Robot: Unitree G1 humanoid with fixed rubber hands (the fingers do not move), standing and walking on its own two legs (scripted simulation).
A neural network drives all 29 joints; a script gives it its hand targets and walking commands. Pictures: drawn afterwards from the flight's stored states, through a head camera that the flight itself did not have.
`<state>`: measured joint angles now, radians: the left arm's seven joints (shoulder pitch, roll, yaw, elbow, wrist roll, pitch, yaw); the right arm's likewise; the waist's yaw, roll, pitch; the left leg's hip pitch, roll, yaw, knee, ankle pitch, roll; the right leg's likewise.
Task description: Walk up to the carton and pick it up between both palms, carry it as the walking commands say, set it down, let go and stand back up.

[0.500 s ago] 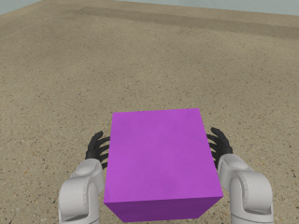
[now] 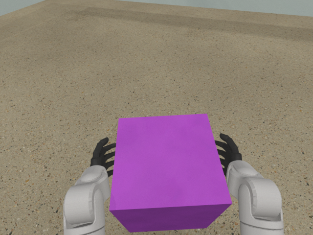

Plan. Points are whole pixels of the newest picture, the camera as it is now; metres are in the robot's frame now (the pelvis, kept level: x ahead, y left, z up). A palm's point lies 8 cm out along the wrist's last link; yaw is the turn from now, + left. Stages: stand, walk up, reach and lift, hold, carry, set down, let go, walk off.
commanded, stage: carry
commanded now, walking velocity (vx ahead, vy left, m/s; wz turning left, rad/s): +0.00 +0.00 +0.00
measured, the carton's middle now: (165, 177) +0.26 +0.00 +0.03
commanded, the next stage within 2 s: none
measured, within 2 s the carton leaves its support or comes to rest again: neither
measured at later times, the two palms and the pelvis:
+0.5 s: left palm (83, 187) +0.21 +0.18 +0.08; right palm (220, 179) +0.22 -0.12 +0.08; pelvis -0.02 +0.03 -0.01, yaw +1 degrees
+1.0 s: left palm (78, 192) +0.20 +0.19 +0.08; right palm (216, 184) +0.21 -0.11 +0.08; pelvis -0.03 +0.04 -0.02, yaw +1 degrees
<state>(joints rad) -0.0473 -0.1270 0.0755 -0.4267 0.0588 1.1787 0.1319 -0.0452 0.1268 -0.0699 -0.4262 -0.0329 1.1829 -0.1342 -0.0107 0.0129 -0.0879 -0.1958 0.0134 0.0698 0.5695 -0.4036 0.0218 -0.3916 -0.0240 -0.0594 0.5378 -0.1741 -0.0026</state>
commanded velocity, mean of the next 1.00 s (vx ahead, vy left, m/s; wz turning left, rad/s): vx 0.00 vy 0.19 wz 0.00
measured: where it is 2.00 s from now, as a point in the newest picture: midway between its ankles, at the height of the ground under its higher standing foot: outside the picture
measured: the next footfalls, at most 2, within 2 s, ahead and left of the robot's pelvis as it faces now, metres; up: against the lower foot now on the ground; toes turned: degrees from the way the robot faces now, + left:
none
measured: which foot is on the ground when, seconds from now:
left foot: down 0.00-1.00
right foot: down 0.00-1.00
